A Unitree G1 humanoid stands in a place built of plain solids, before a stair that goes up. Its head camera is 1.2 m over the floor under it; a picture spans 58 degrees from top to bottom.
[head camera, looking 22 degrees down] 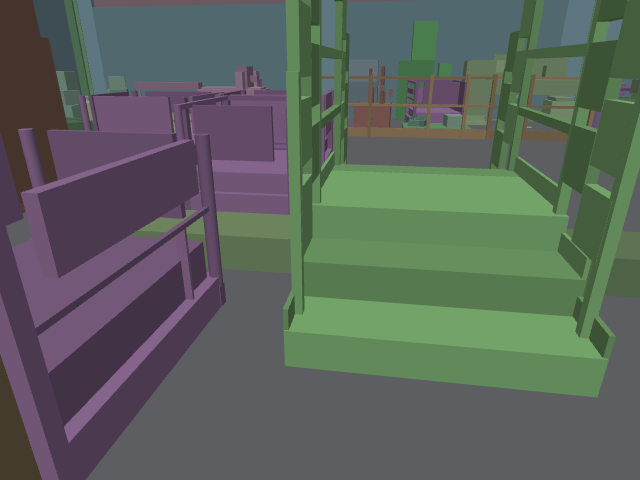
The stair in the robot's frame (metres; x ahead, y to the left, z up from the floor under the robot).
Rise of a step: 0.18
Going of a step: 0.30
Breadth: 1.25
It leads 9 degrees to the right of straight ahead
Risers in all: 3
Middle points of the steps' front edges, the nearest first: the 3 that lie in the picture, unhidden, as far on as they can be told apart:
1.43 -0.46 0.18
1.72 -0.51 0.36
2.02 -0.56 0.54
